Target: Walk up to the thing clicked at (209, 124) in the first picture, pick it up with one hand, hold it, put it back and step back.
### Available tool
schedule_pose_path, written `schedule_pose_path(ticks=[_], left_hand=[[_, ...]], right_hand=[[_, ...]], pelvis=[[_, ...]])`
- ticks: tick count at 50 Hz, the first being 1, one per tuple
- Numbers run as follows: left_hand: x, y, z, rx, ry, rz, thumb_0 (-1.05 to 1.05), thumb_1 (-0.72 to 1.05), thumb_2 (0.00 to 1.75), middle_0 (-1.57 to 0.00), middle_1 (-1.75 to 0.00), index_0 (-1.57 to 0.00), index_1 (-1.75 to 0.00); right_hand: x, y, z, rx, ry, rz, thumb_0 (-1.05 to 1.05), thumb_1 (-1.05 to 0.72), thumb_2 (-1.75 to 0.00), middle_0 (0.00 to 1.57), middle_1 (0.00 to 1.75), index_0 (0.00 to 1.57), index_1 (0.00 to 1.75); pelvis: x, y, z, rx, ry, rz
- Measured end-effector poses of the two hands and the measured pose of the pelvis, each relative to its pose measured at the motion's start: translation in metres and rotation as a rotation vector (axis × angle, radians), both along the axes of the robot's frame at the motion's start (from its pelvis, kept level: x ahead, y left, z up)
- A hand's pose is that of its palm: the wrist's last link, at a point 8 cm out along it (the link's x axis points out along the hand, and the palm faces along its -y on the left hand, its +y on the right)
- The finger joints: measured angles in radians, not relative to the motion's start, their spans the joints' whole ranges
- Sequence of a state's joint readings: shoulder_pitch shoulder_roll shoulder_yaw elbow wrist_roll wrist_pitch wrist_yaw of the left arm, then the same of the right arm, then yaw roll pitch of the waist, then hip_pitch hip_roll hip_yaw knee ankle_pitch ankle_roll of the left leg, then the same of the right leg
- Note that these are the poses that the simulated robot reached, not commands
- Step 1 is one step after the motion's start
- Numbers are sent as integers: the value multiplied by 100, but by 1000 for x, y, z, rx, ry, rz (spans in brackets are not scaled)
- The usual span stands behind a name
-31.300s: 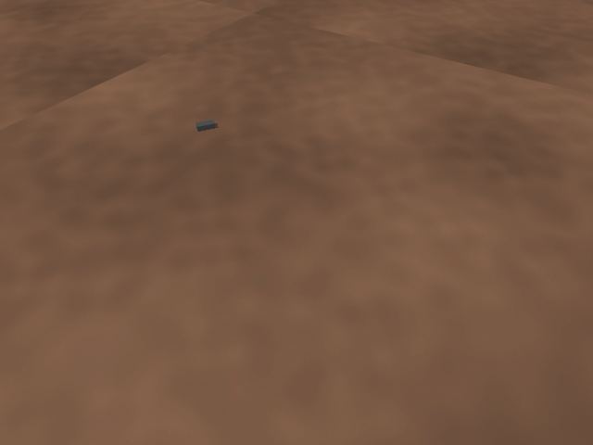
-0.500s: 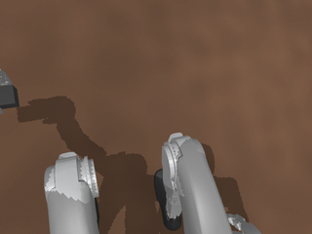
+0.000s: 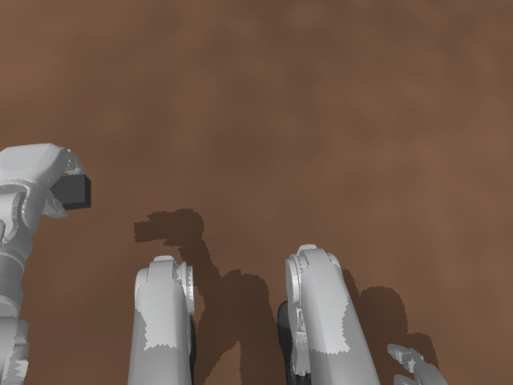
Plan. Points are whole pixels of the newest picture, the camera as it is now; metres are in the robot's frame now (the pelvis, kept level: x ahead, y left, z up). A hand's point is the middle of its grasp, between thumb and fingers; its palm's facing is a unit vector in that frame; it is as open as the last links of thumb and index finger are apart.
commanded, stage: lift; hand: left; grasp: from above
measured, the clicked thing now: (52, 194) +0.43 +0.33 -0.15
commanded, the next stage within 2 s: hold in 1.14 s
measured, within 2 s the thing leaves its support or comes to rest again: neither
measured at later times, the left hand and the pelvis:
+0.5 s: hand out of the picture +0.36 +0.28 +0.11, palm faces -0.43 -0.13 -0.89, open 7.8 cm; pelvis +0.01 +0.00 +0.18, yaw +3 degrees
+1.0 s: hand out of the picture +0.36 +0.25 +0.22, palm faces -0.41 -0.11 -0.91, open 7.8 cm; pelvis +0.05 -0.01 +0.30, yaw +3 degrees
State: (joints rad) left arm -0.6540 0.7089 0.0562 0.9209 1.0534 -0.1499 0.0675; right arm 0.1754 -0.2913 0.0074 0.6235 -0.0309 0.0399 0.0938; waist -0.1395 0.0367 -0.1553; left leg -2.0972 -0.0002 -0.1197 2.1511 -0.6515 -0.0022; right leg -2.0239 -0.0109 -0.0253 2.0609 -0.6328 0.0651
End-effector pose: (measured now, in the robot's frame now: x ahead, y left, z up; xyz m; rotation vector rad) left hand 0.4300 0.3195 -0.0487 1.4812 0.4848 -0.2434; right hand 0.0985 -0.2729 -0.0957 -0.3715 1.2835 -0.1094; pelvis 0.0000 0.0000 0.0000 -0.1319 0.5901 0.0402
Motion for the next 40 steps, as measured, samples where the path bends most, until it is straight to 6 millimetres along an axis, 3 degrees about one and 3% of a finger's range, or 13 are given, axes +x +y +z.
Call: schedule_pose_path(ticks=[11, 26, 32, 40], left_hand=[[-31, -18, 88, -27, -33, -4, -1, 33, 10, -97, -17, -99, -16], [-69, -39, 225, -38, -7, 24, -1, 34, 13, -94, -20, -96, -19], [-80, -46, 258, -43, 18, 24, -1, 35, 13, -93, -22, -95, -20], [-85, -62, 290, -27, 2, 6, -1, 36, 13, -91, -25, -93, -23]], right_hand=[[28, 8, 63, 16, -111, -28, 0, -90, -90, 20, 30, 20, 30], [42, 15, 176, 48, -226, -82, 1, -89, -89, 21, 30, 20, 30], [44, 12, 214, 44, -261, -87, 1, -89, -89, 20, 30, 20, 30], [48, 8, 248, 49, -272, -96, 1, -90, -90, 20, 30, 20, 30]], pelvis=[[2, -2, 68, 26, -52, 11], [16, -5, 185, 74, -208, 18], [24, -6, 222, 87, -265, 20], [36, -8, 259, 101, -323, 23]])
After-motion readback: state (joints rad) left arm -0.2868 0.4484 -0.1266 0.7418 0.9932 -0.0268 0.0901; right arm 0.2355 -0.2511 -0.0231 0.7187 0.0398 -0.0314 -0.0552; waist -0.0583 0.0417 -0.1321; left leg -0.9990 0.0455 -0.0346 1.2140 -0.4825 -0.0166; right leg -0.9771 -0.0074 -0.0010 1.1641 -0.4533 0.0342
